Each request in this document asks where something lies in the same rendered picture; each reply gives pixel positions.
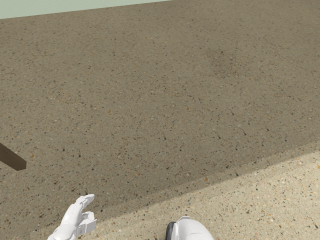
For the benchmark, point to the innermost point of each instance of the right robot thigh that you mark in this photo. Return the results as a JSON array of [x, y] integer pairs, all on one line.
[[189, 229]]

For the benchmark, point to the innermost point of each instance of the robot left hand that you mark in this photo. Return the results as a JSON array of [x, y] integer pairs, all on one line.
[[85, 222]]

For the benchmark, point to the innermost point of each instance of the robot right foot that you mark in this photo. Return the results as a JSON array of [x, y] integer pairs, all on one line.
[[169, 230]]

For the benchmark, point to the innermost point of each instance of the robot left forearm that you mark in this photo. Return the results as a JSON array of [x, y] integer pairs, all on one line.
[[64, 232]]

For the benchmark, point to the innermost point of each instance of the table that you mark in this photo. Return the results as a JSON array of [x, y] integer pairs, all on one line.
[[11, 159]]

